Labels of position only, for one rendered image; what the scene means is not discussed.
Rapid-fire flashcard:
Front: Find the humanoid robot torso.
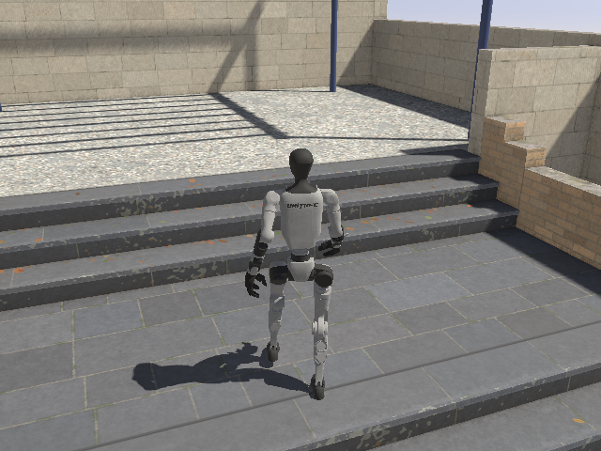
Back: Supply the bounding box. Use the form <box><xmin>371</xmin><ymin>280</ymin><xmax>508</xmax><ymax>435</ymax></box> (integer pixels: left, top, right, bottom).
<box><xmin>279</xmin><ymin>185</ymin><xmax>323</xmax><ymax>282</ymax></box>

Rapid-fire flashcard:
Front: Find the left robot forearm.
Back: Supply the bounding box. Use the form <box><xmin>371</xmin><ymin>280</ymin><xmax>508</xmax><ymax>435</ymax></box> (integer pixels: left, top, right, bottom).
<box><xmin>247</xmin><ymin>229</ymin><xmax>268</xmax><ymax>275</ymax></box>

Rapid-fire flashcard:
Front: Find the right robot hand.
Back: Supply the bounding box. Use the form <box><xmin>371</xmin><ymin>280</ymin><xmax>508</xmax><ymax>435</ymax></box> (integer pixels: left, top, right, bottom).
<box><xmin>318</xmin><ymin>240</ymin><xmax>340</xmax><ymax>257</ymax></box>

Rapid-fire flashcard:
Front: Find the right robot thigh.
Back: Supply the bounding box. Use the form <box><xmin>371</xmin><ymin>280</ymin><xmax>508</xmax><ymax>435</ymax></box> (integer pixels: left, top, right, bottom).
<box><xmin>312</xmin><ymin>264</ymin><xmax>333</xmax><ymax>338</ymax></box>

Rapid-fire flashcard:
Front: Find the right robot forearm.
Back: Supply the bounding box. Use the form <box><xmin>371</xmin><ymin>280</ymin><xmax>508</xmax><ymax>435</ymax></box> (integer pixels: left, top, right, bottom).
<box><xmin>331</xmin><ymin>225</ymin><xmax>344</xmax><ymax>248</ymax></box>

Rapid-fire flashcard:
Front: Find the robot right upper arm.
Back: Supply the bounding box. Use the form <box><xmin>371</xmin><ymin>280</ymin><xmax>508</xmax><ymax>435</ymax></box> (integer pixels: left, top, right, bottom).
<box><xmin>320</xmin><ymin>189</ymin><xmax>343</xmax><ymax>238</ymax></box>

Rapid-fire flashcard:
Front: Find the robot left upper arm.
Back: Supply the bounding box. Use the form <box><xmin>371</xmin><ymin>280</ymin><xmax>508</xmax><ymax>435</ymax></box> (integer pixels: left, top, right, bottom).
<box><xmin>259</xmin><ymin>189</ymin><xmax>282</xmax><ymax>243</ymax></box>

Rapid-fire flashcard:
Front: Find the left robot hand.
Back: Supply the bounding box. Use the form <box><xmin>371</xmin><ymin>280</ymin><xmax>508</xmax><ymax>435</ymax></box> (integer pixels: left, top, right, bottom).
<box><xmin>245</xmin><ymin>272</ymin><xmax>267</xmax><ymax>298</ymax></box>

